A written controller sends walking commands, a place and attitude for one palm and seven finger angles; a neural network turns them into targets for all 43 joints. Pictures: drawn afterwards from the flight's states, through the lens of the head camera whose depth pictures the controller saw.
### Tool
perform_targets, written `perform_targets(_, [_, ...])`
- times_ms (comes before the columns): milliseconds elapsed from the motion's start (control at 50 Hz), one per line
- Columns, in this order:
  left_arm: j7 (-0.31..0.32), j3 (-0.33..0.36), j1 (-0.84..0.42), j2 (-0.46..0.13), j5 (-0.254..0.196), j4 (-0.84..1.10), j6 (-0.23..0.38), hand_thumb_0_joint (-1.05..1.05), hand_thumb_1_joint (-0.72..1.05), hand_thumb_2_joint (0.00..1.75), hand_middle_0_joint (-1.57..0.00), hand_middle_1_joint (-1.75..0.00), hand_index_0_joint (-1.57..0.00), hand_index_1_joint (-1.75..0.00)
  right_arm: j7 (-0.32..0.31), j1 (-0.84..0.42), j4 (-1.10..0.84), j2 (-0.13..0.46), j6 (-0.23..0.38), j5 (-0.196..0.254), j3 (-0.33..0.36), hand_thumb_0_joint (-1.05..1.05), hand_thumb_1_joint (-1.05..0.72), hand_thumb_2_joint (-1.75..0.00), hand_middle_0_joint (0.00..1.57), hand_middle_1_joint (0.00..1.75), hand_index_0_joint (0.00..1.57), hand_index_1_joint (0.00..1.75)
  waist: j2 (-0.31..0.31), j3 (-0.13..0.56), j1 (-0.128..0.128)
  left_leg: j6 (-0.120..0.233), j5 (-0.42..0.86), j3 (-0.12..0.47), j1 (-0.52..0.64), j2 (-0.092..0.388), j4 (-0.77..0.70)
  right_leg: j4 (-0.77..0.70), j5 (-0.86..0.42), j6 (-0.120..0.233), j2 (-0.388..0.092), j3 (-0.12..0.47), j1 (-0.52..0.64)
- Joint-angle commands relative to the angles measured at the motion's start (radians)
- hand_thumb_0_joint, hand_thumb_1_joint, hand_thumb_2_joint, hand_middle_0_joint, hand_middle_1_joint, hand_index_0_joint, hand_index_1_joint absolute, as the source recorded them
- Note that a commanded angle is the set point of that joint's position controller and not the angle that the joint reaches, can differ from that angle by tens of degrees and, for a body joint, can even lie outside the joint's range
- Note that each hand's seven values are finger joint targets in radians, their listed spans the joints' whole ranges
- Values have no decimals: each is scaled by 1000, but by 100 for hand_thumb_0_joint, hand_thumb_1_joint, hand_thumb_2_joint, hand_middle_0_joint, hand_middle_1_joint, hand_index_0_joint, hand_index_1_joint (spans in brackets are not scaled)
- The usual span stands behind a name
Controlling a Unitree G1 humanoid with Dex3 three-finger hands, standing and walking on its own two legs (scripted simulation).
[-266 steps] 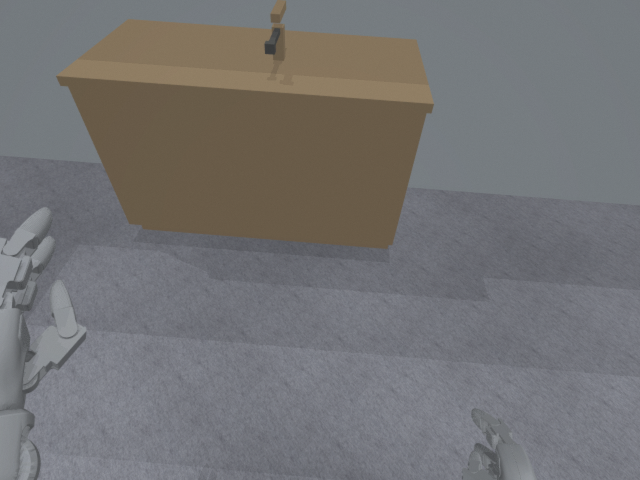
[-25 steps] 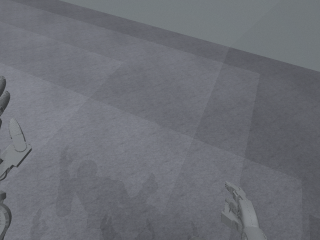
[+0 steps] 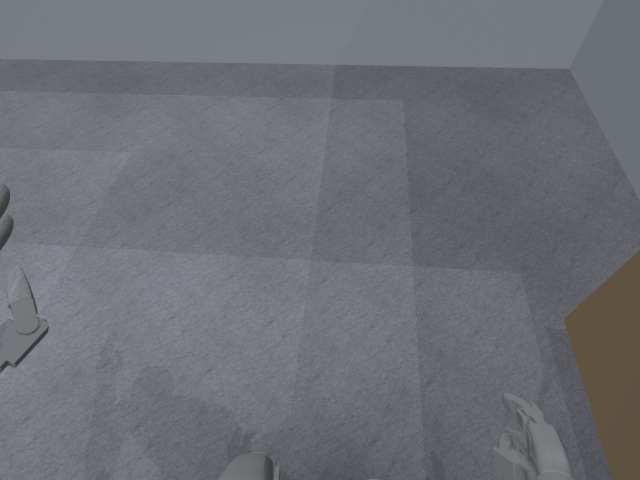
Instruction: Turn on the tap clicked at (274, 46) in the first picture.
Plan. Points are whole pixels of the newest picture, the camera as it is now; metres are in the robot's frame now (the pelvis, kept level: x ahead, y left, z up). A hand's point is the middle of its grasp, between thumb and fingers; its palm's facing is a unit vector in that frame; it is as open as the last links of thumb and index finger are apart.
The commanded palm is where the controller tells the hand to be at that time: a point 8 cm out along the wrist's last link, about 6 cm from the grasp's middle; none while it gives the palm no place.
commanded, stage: turn to face it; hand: left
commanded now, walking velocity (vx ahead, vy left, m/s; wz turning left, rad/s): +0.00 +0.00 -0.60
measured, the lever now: out of the picture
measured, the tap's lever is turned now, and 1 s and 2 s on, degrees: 0 0 0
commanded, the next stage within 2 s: none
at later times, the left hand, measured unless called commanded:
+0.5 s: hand (131, 320) +0.23 +0.17 +0.17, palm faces +0.15 -0.88 -0.45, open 7.4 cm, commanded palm +0.18 +0.22 +0.18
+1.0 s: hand (244, 331) +0.22 +0.07 +0.16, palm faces -0.12 -0.90 -0.42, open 7.4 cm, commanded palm +0.20 +0.13 +0.18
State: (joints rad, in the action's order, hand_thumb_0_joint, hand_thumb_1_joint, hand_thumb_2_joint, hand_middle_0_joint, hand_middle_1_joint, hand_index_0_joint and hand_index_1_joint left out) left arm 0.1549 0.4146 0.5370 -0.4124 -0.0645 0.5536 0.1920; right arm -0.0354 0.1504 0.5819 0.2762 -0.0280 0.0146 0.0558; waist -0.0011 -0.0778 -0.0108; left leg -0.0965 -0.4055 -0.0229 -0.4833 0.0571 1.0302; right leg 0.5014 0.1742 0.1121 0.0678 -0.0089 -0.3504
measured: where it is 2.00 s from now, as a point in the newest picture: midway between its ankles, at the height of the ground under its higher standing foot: outside the picture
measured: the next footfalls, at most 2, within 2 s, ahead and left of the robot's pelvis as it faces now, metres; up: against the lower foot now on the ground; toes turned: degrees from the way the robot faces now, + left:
left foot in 0.24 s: +0.00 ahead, +0.16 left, +0.00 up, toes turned -4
right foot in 0.54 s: -0.05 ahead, -0.14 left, +0.00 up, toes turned -26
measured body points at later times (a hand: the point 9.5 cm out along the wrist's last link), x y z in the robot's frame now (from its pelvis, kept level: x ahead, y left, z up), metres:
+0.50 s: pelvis -0.06 +0.00 +0.00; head -0.02 -0.01 +0.44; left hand +0.21 +0.22 +0.19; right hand +0.05 -0.22 -0.11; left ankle -0.04 +0.17 -0.74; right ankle -0.07 -0.12 -0.72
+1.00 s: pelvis -0.10 +0.00 -0.01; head -0.07 -0.01 +0.44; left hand +0.22 +0.12 +0.19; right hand -0.10 -0.30 -0.09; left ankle -0.01 +0.10 -0.74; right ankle -0.15 -0.09 -0.67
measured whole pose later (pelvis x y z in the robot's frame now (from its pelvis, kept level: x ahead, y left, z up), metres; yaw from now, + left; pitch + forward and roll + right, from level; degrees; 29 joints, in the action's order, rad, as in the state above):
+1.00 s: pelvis -0.10 +0.00 -0.01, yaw -37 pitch -1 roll +0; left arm 0.15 0.39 0.46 -0.36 -0.02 0.53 0.17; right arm -0.02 0.20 0.53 0.21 -0.02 0.02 0.03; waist 0.02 -0.07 0.03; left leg -0.03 -0.29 -0.14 -0.28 0.12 0.59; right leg 1.08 0.44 -0.04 0.02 -0.03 -0.52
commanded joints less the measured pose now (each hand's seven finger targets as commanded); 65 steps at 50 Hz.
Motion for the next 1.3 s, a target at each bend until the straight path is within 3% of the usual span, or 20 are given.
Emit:
perform_targets(0, [27,113,-14,-149,-3,151,50,0,90,90,-20,-30,-20,-30,5,-65,-174,49,35,0,-2,0,-90,-90,20,30,20,30,107,243,44,14,-18,9,5,-6,-136,-184,-178,39,-282,369,206])
perform_targets(180, [4,56,-150,-141,21,196,50,0,90,90,-20,-30,-20,-30,17,-21,-198,47,5,-7,-16,0,-90,-90,20,30,20,30,43,221,35,72,17,-28,374,-9,-613,-209,152,-32,-192,409,-51])
perform_targets(240, [-11,74,-210,-152,33,218,66,0,90,90,-20,-30,-20,-30,6,-42,-233,66,26,-10,-2,0,-90,-90,20,30,20,30,-259,154,41,243,163,243,400,381,-790,367,268,-146,18,116,-253])
perform_targets(260, [-11,111,-218,-194,46,227,71,0,90,90,-20,-30,-20,-30,3,-44,-218,30,36,-6,-5,0,-90,-90,20,30,20,30,-271,172,60,259,106,198,272,426,-813,622,293,-155,-18,63,-202])
perform_targets(360, [-12,-21,-243,-71,46,202,49,0,90,90,-20,-30,-20,-30,25,-1,-187,50,81,7,-8,0,-90,-90,20,30,20,30,-230,47,26,171,516,-93,284,321,-675,425,241,-179,-92,-69,-164])
perform_targets(480, [-10,40,-220,-130,45,191,43,0,90,90,-20,-30,-20,-30,34,17,-189,60,120,1,-6,0,-90,-90,20,30,20,30,-255,140,26,96,574,-151,303,285,-428,10,66,-161,-47,-159,149])
perform_targets(500, [-6,65,-210,-153,49,195,50,0,90,90,-20,-30,-20,-30,39,21,-186,50,120,8,-6,0,-90,-90,20,30,20,30,-154,175,28,72,491,-171,246,243,-275,-58,-104,-126,-109,-88,249])
perform_targets(540, [16,167,-131,-233,30,182,63,0,90,90,-20,-30,-20,-30,32,-16,-211,12,112,11,-19,0,-90,-90,20,30,20,30,271,254,54,1,-239,-91,-108,44,116,-53,-822,57,-400,387,412])
perform_targets(580, [20,208,-7,-247,3,264,59,0,90,90,-20,-30,-20,-30,35,-49,-202,2,75,9,-20,0,-90,-90,20,30,20,30,156,309,46,6,-178,58,-144,75,226,-16,-654,91,-413,404,426])
perform_targets(620, [26,220,36,-217,-4,312,74,0,90,90,-20,-30,-20,-30,35,-81,-181,-12,49,2,-36,0,-90,-90,20,30,20,30,76,308,32,1,-115,26,-105,65,140,-23,-591,75,-358,290,371])
perform_targets(800, [20,151,30,-145,12,191,40,0,90,90,-20,-30,-20,-30,11,-13,-185,41,20,8,-5,0,-90,-90,20,30,20,30,125,227,13,35,96,-42,292,14,-504,-67,-85,-4,-239,298,24])
perform_targets(820, [16,133,-9,-141,15,206,43,0,90,90,-20,-30,-20,-30,5,1,-190,56,22,7,1,0,-90,-90,20,30,20,30,79,212,3,58,124,-18,362,56,-598,-11,-1,-39,-200,276,-42])
perform_targets(860, [5,107,-83,-139,34,241,57,0,90,90,-20,-30,-20,-30,-7,-22,-224,88,29,9,17,0,-90,-90,20,30,20,30,-261,148,21,193,335,235,383,361,-722,392,354,-131,-30,84,-232])
perform_targets(880, [6,112,-71,-150,48,205,66,0,90,90,-20,-30,-20,-30,-8,-40,-214,61,40,-8,2,0,-90,-90,20,30,20,30,-336,148,30,239,319,271,287,438,-756,645,381,-147,-55,29,-225])
perform_targets(960, [-1,8,-209,-104,55,295,61,0,90,90,-20,-30,-20,-30,23,-23,-193,59,70,6,5,0,-90,-90,20,30,20,30,-267,84,24,184,430,-30,257,330,-672,625,262,-173,-117,-38,-207])
perform_targets(1120, [-1,60,-149,-122,32,192,44,0,90,90,-20,-30,-20,-30,40,42,-190,61,113,-1,-1,0,-90,-90,20,30,20,30,-260,144,18,99,424,-148,255,304,-482,47,127,-166,-58,-155,137])
perform_targets(1160, [4,91,-123,-163,41,155,43,0,90,90,-20,-30,-20,-30,41,46,-196,23,108,10,-6,0,-90,-90,20,30,20,30,50,194,21,36,115,-194,99,169,-166,-89,-292,-71,-234,77,303])
perform_targets(1180, [15,157,-101,-223,23,158,45,0,90,90,-20,-30,-20,-30,34,-4,-226,8,104,8,-26,0,-90,-90,20,30,20,30,273,210,47,1,-250,-124,-133,42,49,-90,-668,27,-380,376,364])
perform_targets(1200, [14,155,-81,-217,0,175,30,0,90,90,-20,-30,-20,-30,30,-46,-219,17,93,19,-12,0,-90,-90,20,30,20,30,312,240,48,6,-206,14,-129,56,172,-108,-637,39,-416,434,311])
perform_targets(1280, [18,181,40,-172,-4,183,49,0,90,90,-20,-30,-20,-30,22,-85,-179,-17,21,5,-39,0,-90,-90,20,30,20,30,108,259,28,-13,-44,29,-152,61,181,-54,-555,45,-325,246,367])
